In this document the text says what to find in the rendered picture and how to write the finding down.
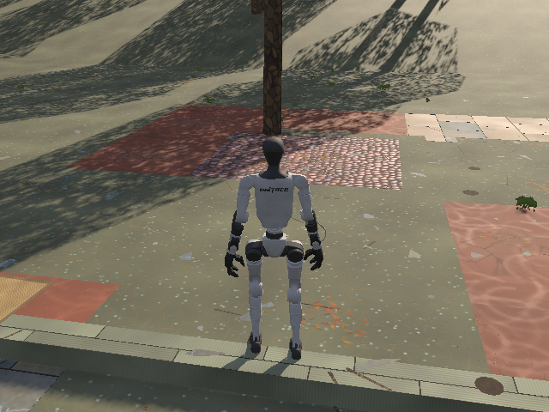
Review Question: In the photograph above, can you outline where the right robot thigh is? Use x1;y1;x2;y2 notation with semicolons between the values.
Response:
286;240;304;304

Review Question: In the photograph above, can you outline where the right robot hand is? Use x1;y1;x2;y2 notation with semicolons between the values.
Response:
304;247;323;270

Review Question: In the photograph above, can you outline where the left robot upper arm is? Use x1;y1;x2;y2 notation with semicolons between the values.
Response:
235;174;256;223

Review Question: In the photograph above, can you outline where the robot right forearm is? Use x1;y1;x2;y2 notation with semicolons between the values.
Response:
305;209;322;250

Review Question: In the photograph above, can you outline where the right robot upper arm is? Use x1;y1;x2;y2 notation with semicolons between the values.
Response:
292;173;314;221

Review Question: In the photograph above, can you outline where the robot head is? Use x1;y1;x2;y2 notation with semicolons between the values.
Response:
259;136;289;179

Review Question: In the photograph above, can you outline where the robot left forearm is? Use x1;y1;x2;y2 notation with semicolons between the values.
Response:
226;210;244;255

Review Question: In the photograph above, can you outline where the left robot hand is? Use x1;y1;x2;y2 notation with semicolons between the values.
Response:
225;252;244;277

